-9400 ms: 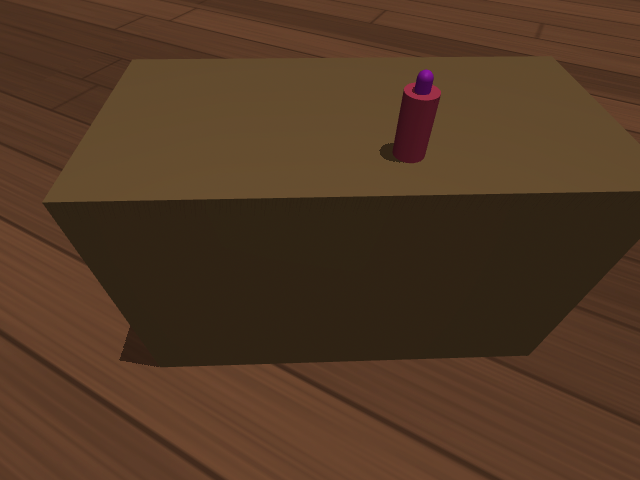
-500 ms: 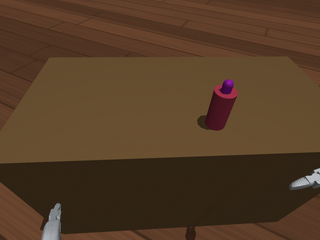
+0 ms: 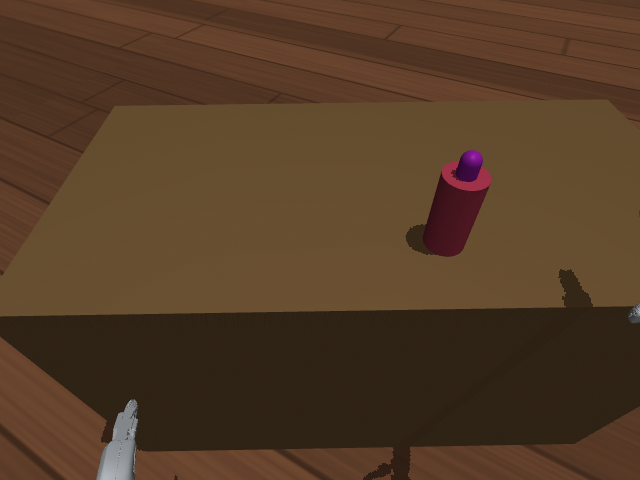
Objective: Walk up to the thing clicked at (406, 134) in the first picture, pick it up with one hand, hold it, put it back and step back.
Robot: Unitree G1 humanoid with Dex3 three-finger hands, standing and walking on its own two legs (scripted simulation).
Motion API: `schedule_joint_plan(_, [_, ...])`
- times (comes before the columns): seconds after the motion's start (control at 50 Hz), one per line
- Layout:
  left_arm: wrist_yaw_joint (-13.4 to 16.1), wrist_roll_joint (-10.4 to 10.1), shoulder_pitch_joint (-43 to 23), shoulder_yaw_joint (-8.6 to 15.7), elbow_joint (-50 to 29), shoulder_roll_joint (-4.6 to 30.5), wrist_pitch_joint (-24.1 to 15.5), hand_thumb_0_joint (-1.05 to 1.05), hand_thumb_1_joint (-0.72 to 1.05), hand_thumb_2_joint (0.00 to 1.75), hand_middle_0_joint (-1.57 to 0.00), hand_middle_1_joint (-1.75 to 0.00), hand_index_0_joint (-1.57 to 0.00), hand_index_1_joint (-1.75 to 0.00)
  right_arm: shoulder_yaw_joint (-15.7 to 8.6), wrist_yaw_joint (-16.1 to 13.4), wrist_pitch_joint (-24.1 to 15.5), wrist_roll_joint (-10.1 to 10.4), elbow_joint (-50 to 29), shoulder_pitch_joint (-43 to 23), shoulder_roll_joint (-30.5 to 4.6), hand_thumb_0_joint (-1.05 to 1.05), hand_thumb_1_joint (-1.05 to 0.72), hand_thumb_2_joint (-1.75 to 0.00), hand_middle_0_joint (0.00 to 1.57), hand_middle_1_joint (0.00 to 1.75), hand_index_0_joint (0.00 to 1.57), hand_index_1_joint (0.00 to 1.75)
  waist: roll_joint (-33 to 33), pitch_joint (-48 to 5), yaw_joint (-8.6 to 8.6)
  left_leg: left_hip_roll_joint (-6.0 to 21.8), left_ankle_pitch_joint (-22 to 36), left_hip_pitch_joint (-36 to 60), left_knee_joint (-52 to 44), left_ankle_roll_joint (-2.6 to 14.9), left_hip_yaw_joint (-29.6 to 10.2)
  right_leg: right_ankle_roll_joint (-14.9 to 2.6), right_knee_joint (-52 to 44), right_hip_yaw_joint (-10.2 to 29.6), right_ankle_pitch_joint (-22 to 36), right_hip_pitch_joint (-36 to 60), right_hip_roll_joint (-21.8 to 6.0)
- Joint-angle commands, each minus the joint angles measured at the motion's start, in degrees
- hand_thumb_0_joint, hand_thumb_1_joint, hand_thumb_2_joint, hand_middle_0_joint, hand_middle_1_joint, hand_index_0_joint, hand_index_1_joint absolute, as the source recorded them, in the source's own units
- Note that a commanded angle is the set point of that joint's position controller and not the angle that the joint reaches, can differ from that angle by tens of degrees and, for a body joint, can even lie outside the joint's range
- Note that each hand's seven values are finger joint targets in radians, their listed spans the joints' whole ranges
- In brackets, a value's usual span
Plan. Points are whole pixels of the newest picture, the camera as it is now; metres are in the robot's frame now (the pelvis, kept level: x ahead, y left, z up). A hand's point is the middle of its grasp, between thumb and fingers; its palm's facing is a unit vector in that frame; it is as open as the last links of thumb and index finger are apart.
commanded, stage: go down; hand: right
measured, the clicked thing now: (457, 201) +0.49 -0.21 +0.07
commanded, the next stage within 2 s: approach in 1.86 s
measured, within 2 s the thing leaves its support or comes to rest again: neither
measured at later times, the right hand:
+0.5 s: hand out of the picture +0.36 -0.38 +0.15, palm faces +0.19 +0.98 +0.01, open 17.5 cm
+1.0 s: hand out of the picture +0.38 -0.40 +0.16, palm faces +0.21 +0.98 +0.02, open 17.6 cm
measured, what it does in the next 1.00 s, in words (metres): stands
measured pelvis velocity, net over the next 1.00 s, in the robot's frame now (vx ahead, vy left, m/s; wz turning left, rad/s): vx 0.01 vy -0.01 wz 0.00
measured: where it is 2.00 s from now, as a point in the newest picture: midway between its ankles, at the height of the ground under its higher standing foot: outside the picture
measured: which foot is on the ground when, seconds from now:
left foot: down 0.00-1.00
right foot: down 0.00-1.00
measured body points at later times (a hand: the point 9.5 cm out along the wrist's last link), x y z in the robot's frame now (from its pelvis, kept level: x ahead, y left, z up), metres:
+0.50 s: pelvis +0.01 +0.00 -0.01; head +0.04 -0.01 +0.44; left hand +0.16 +0.26 -0.08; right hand +0.35 -0.43 +0.15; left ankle +0.01 +0.14 -0.74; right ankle -0.01 -0.13 -0.74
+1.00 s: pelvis +0.01 -0.01 -0.01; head +0.05 -0.03 +0.44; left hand +0.15 +0.25 -0.08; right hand +0.36 -0.45 +0.16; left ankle +0.01 +0.14 -0.74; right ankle -0.01 -0.13 -0.74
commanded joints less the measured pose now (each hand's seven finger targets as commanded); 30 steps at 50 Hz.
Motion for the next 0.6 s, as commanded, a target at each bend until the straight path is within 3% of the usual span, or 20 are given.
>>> schedule_joint_plan(0.0, [1.1,0.2,-2.8,1.3,-4.9,7.2,-3.5,0.0,-0.56,0.05,-0.05,-0.05,-0.05,-0.06,-3.5,0.4,-3.5,0.3,-7.3,-22.2,-24.9,0.0,0.54,-0.05,0.04,0.05,0.05,0.05,-8.4,-7.6,0.88,-1.8,7.2,1.6,-2.9,2.22,1.4,-1.47,-4.7,-0.7,8.7,0.4,1.5])
schedule_joint_plan(0.12, [1.2,0.9,-4.2,1.2,-5.2,7.9,-5.0,0.0,-0.56,0.05,-0.05,-0.05,-0.05,-0.06,-1.8,2.6,-3.8,-0.2,-1.9,-26.1,-26.1,0.0,0.59,-0.05,0.03,0.05,0.04,0.05,-8.4,-12.8,2.61,-2.0,10.3,0.0,-0.9,2.11,1.5,-1.3,-2.2,-0.1,12.4,1.1,1.2])
schedule_joint_plan(0.14, [1.3,0.9,-6.0,2.7,-7.5,10.0,-5.4,0.0,-0.56,0.05,-0.06,-0.05,-0.05,-0.06,-3.1,2.7,-4.5,0.1,-4.0,-28.4,-28.3,0.0,0.57,-0.05,0.04,0.05,0.04,0.05,-8.3,-16.2,2.26,-2.1,10.9,1.3,-0.5,2.11,1.6,-1.26,-1.7,0.2,13.3,1.8,1.1])
schedule_joint_plan(0.16, [1.6,0.9,-5.0,3.2,-6.4,10.8,-5.3,0.0,-0.56,0.06,-0.05,-0.05,-0.05,-0.06,-3.0,3.0,-4.3,0.1,-1.4,-28.1,-28.3,0.0,0.57,-0.05,0.04,0.05,0.04,0.05,-7.4,-15.9,2.87,-2.2,11.6,0.2,-0.3,2.13,1.6,-1.26,-1.3,0.2,14.3,2.3,1.0])
schedule_joint_plan(0.18, [1.7,0.9,-6.0,2.1,-7.9,9.9,-5.6,0.0,-0.57,0.06,-0.06,-0.05,-0.05,-0.06,-2.9,3.1,-4.7,0.3,-1.2,-28.7,-28.3,0.0,0.56,-0.05,0.04,0.05,0.04,0.05,-6.4,-15.9,2.55,-2.1,12.2,0.9,-0.2,1.95,1.5,-1.39,-0.9,0.3,14.5,1.9,1.2])
schedule_joint_plan(0.22, [2.2,0.8,-6.3,4.0,-7.7,12.4,-5.7,0.0,-0.57,0.06,-0.05,-0.05,-0.05,-0.06,-4.7,3.3,-5.4,0.4,-0.2,-30.0,-31.5,0.0,0.56,-0.06,0.04,0.05,0.04,0.05,-6.6,-18.9,2.08,-2.2,13.3,1.3,0.8,2.0,1.7,-1.26,-0.4,0.6,17.0,2.7,0.9])
schedule_joint_plan(0.3, [2.1,0.8,-3.8,0.8,-7.7,8.8,-5.0,0.0,-0.57,0.06,-0.05,-0.05,-0.05,-0.06,-4.0,3.4,-5.1,-0.5,5.1,-27.9,-31.0,0.0,0.55,-0.05,0.04,0.05,0.05,0.05,-6.8,-17.8,1.56,-2.1,14.6,1.1,1.2,2.1,1.6,-1.18,0.8,0.3,20.0,0.9,1.1])
schedule_joint_plan(0.34, [1.9,0.9,-3.2,0.7,-8.0,9.3,-4.6,0.0,-0.57,0.06,-0.05,-0.05,-0.05,-0.06,-5.0,3.4,-5.5,-0.9,5.0,-27.2,-33.2,0.0,0.55,-0.05,0.05,0.05,0.05,0.05,-6.6,-16.8,0.56,-2.2,12.5,1.5,1.0,2.11,1.7,-1.32,0.3,0.2,17.0,-1.2,1.1])
schedule_joint_plan(0.36, [1.8,1.0,-3.6,0.0,-8.3,8.4,-4.6,0.0,-0.56,0.06,-0.05,-0.05,-0.05,-0.06,-4.3,3.5,-5.3,-1.1,7.3,-25.8,-32.2,0.0,0.57,-0.05,0.04,0.05,0.05,0.05,-6.8,-14.3,0.93,-2.3,11.3,0.6,0.8,2.21,1.7,-1.21,0.0,0.1,15.4,-2.7,1.0])
schedule_joint_plan(0.4, [1.7,1.1,-3.0,1.4,-9.9,10.1,-4.6,0.0,-0.56,0.06,-0.05,-0.05,-0.05,-0.06,-5.5,3.7,-5.9,-1.1,3.5,-28.7,-34.7,0.0,0.56,-0.06,0.04,0.05,0.05,0.05,-8.4,-17.7,1.25,-2.4,12.2,1.5,1.1,2.26,1.7,-1.06,0.2,0.1,16.3,-0.9,0.9])
schedule_joint_plan(0.44, [1.4,1.0,-2.3,0.1,-9.9,8.6,-4.6,0.0,-0.57,0.06,-0.05,-0.05,-0.05,-0.06,-6.0,3.9,-6.3,-0.8,3.5,-29.1,-35.2,0.0,0.58,-0.06,0.04,0.06,0.04,0.06,-9.5,-18.1,1.5,-2.4,13.7,0.9,1.4,2.32,1.6,-0.84,1.3,0.1,19.7,-0.3,0.8])
schedule_joint_plan(0.46, [1.5,0.9,-2.1,0.9,-10.3,9.0,-4.6,0.0,-0.57,0.06,-0.05,-0.05,-0.05,-0.06,-6.7,3.9,-6.4,-0.5,1.6,-30.9,-36.1,0.0,0.57,-0.06,0.04,0.05,0.04,0.05,-10.7,-19.9,1.52,-2.4,14.6,1.0,1.7,2.33,1.5,-0.78,1.7,0.1,21.1,1.3,0.8])
schedule_joint_plan(0.5, [1.9,1.0,-1.3,2.9,-9.5,11.0,-4.6,0.0,-0.57,0.07,-0.05,-0.05,-0.05,-0.06,-6.2,3.7,-6.4,-0.5,2.6,-31.5,-35.4,0.0,0.56,-0.06,0.04,0.05,0.04,0.05,-9.7,-19.2,2.82,-2.4,15.5,0.1,1.9,2.25,1.4,-1.01,2.1,0.1,22.0,1.6,0.8])
schedule_joint_plan(0.56, [1.8,1.0,-3.8,0.4,-7.8,8.4,-4.8,0.0,-0.57,0.07,-0.05,-0.05,-0.05,-0.06,-4.8,3.7,-6.4,-1.4,4.6,-31.8,-34.3,0.0,0.56,-0.05,0.04,0.05,0.05,0.05,-10.6,-18.1,2.28,-2.2,15.8,-1.0,2.4,2.24,1.1,-1.13,3.3,0.0,23.0,0.6,0.9])
schedule_joint_plan(0.58, [1.9,1.1,-3.7,1.7,-6.6,9.6,-4.8,0.0,-0.57,0.07,-0.05,-0.05,-0.05,-0.06,-5.0,3.8,-6.8,-1.3,1.6,-33.9,-35.3,0.0,0.54,-0.06,0.05,0.05,0.05,0.05,-12.3,-20.2,2.1,-2.2,15.4,-0.8,2.6,2.35,1.0,-1.07,3.2,0.1,22.9,1.5,0.8])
